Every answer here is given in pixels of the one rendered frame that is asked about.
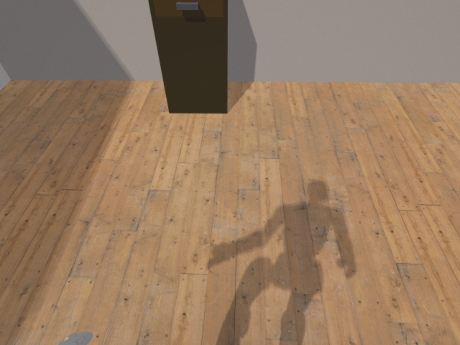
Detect handle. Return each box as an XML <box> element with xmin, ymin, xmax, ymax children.
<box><xmin>176</xmin><ymin>2</ymin><xmax>198</xmax><ymax>10</ymax></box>

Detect cabinet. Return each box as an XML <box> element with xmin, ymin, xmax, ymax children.
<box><xmin>148</xmin><ymin>0</ymin><xmax>228</xmax><ymax>114</ymax></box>

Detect drawer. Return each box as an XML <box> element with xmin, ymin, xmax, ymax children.
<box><xmin>153</xmin><ymin>0</ymin><xmax>224</xmax><ymax>17</ymax></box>

